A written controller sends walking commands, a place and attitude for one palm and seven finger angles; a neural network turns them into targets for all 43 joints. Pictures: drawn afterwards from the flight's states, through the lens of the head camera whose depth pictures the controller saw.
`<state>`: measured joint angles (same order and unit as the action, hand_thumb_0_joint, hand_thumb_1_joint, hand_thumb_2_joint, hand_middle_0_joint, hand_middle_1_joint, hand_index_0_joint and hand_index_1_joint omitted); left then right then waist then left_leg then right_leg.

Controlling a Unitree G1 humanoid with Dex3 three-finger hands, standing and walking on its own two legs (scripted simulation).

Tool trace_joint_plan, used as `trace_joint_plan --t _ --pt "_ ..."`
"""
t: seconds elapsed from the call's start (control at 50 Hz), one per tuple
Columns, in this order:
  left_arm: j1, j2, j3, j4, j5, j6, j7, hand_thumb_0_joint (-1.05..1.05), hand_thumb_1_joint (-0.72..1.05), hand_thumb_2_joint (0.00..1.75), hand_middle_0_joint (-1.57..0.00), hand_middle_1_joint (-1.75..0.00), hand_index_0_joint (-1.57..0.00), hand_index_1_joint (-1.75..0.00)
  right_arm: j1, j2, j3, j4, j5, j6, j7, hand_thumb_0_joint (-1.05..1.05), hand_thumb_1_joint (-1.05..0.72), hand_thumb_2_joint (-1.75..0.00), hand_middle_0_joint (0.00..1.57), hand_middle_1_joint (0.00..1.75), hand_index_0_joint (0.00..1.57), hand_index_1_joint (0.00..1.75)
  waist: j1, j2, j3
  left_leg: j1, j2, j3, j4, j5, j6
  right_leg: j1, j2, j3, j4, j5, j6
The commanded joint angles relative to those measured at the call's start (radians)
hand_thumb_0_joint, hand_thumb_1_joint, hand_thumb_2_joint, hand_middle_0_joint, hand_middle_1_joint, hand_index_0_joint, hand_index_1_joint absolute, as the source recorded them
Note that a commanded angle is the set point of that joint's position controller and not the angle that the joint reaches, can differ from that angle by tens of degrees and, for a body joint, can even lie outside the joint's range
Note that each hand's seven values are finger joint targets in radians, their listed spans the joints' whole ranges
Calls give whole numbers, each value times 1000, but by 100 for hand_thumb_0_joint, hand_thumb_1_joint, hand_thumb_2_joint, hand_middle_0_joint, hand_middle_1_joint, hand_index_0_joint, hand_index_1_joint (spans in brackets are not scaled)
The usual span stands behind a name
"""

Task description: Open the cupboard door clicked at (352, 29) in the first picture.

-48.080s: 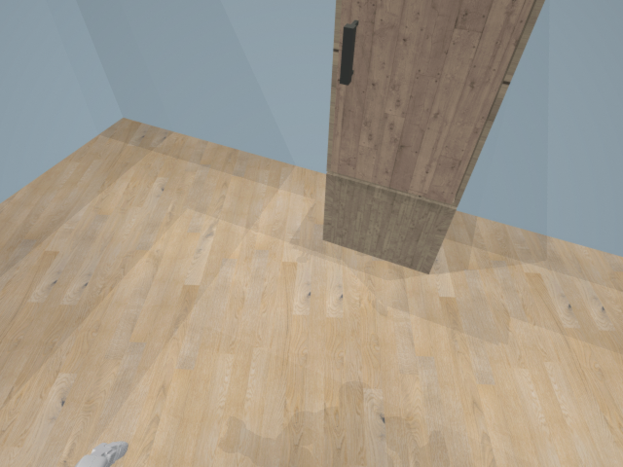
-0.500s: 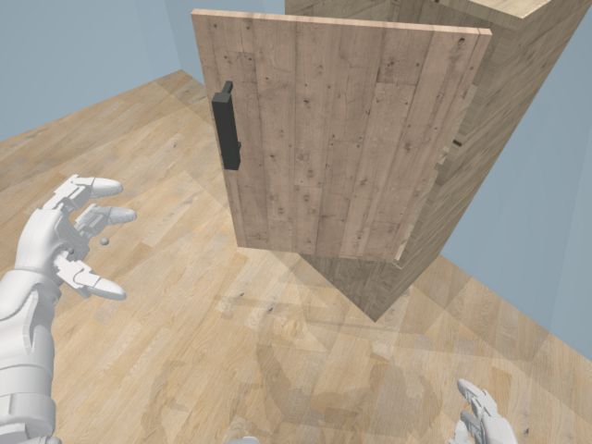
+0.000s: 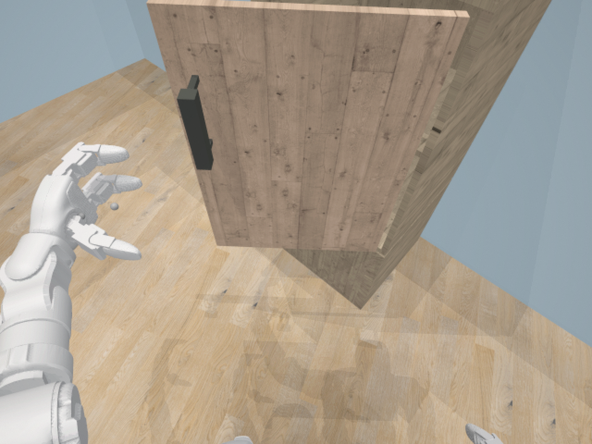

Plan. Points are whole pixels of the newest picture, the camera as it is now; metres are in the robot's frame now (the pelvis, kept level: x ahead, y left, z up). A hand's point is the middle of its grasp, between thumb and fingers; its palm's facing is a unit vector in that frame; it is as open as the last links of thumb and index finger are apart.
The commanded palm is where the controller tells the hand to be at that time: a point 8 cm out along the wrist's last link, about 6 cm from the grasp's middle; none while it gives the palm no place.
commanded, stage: move the hooked fingers beside the handle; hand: left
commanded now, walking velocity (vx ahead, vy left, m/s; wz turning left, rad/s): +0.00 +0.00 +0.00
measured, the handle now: (199, 124) +0.58 +0.17 +0.08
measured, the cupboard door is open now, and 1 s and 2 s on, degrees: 40 38 38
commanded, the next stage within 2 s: none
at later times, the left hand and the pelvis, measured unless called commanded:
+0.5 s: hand (146, 164) +0.47 +0.22 +0.10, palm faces -0.04 -1.00 -0.01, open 14.0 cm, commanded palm +0.45 +0.27 +0.09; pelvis +0.00 +0.00 -0.01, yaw -1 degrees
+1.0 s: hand (165, 129) +0.55 +0.21 +0.09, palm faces -0.02 -1.00 -0.01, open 13.7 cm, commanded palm +0.52 +0.26 +0.09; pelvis +0.00 +0.00 -0.02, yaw -2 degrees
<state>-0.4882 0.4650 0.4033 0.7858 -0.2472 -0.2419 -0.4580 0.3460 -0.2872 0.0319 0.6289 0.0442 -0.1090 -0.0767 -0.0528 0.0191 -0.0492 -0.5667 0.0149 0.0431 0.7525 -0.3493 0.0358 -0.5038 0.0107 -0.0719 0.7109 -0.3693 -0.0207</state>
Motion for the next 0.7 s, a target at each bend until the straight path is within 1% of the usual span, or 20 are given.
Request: trace_joint_plan --t 0.0,0.06,0.1,0.14,0.16,0.18,0.2,0.24,0.26,0.28,0.32,0.38,0.44,0.48,0.5,0.54,0.58,0.62,0.64,0.68 --pt "-427 278 37 -133 -20 -71 12 0 -50 30 -30 -120 -30 -120 46 -162 -54 -94 4 -27 -8 0 -90 -90 20 30 20 30 -20 62 -324 270 -1 -83 -76 321 -4 25 22 37 -72 313 -6" --pt "-473 274 20 -33 3 -53 21 0 -50 30 -30 -120 -30 -120 55 -165 -55 -87 5 -11 -4 0 -90 -90 20 30 20 30 -32 35 -290 215 -4 -77 -80 261 -1 6 16 39 -75 280 -1" --pt "-514 305 32 19 17 -54 30 0 -50 30 -30 -120 -30 -120 67 -172 -52 -86 1 1 -1 0 -90 -90 20 30 20 30 -31 27 -284 195 -3 -81 -74 259 0 -1 16 39 -66 272 -5" --pt "-569 322 37 25 29 -75 38 0 -50 30 -30 -120 -30 -120 78 -169 -53 -86 -2 9 3 0 -90 -90 20 30 20 30 -33 56 -326 207 -3 -78 -62 278 -2 1 16 44 -55 287 -2" --pt "-581 336 50 30 32 -88 43 0 -50 30 -30 -120 -30 -120 86 -171 -54 -86 -4 13 5 0 -90 -90 20 30 20 30 -34 36 -347 211 -1 -83 -57 289 -3 2 18 43 -49 292 -2" --pt "-615 336 44 19 35 -105 46 0 -50 30 -30 -120 -30 -120 87 -170 -55 -83 -6 16 6 0 -90 -90 20 30 20 30 -40 71 -364 229 1 -81 -50 300 -4 -11 18 47 -45 295 -2" --pt "-653 342 47 2 33 -125 48 0 -50 30 -30 -120 -30 -120 97 -170 -57 -78 -8 21 7 0 -90 -90 20 30 20 30 -45 55 -393 248 4 -88 -39 334 -4 -9 22 44 -34 316 -4" --pt "-656 340 50 -11 38 -151 51 0 -50 30 -30 -120 -30 -120 105 -168 -59 -77 -12 25 12 0 -90 -90 20 30 20 30 -38 108 -450 293 6 -94 -32 371 -12 -18 24 45 -28 322 -4" --pt "-679 344 50 -11 41 -160 54 0 -50 30 -30 -120 -30 -120 107 -169 -60 -69 -13 29 13 0 -90 -90 20 30 20 30 -44 129 -450 304 10 -96 -29 375 -15 -34 25 44 -26 317 -4" --pt "-672 323 38 33 41 -155 53 0 -50 30 -30 -120 -30 -120 112 -169 -60 -63 -13 33 15 0 -90 -90 20 30 20 30 -52 100 -436 291 11 -98 -28 354 -13 -47 27 40 -28 300 -2" --pt "-694 346 51 99 44 -145 52 0 -50 30 -30 -120 -30 -120 126 -176 -61 -49 -11 45 13 0 -90 -90 20 30 20 30 -65 39 -394 230 10 -90 -26 331 -3 -36 28 45 -34 311 2" --pt "-724 336 16 170 64 -113 49 0 -50 30 -30 -120 -30 -120 134 -180 -58 -48 -8 61 11 0 -90 -90 20 30 20 30 -81 65 -346 181 6 -86 -29 278 0 -72 24 45 -36 275 3" --pt "-774 373 36 142 79 -129 62 0 -50 30 -30 -120 -30 -120 158 -183 -60 -45 -17 71 16 0 -90 -90 20 30 20 30 -75 121 -402 226 10 -97 -14 325 -6 -92 28 45 -22 281 -1" --pt "-795 387 53 149 74 -140 74 0 -50 30 -30 -120 -30 -120 169 -184 -60 -42 -20 77 17 0 -90 -90 20 30 20 30 -86 75 -421 213 12 -95 -6 319 -2 -85 31 47 -22 283 3" --pt "-823 387 47 167 74 -146 76 0 -50 30 -30 -120 -30 -120 176 -185 -59 -37 -21 81 16 0 -90 -90 20 30 20 30 -99 56 -411 199 13 -95 0 316 0 -87 33 47 -18 286 3" --pt "-883 398 46 192 84 -148 82 0 -50 30 -30 -120 -30 -120 183 -187 -56 -30 -22 85 17 0 -90 -90 20 30 20 30 -110 90 -412 179 11 -92 4 286 0 -102 32 53 -17 267 7" --pt "-911 444 61 239 102 -139 89 0 -50 30 -30 -120 -30 -120 197 -196 -54 -22 -21 90 15 0 -90 -90 20 30 20 30 -126 68 -384 132 11 -93 9 248 5 -113 31 59 -19 244 10" --pt "-946 458 56 253 122 -137 92 0 -50 30 -30 -120 -30 -120 212 -195 -51 -25 -25 94 16 0 -90 -90 20 30 20 30 -127 114 -422 140 8 -91 18 254 4 -117 32 62 -11 245 9" --pt "-945 484 72 278 133 -134 95 0 -50 30 -30 -120 -30 -120 223 -199 -50 -23 -27 96 16 0 -90 -90 20 30 20 30 -128 104 -422 136 12 -100 24 265 3 -130 33 56 -4 244 6" --pt "-976 471 48 300 145 -128 99 0 -50 30 -30 -120 -30 -120 235 -198 -47 -21 -30 101 19 0 -90 -90 20 30 20 30 -143 122 -419 131 13 -102 34 263 3 -158 35 58 -2 233 8"
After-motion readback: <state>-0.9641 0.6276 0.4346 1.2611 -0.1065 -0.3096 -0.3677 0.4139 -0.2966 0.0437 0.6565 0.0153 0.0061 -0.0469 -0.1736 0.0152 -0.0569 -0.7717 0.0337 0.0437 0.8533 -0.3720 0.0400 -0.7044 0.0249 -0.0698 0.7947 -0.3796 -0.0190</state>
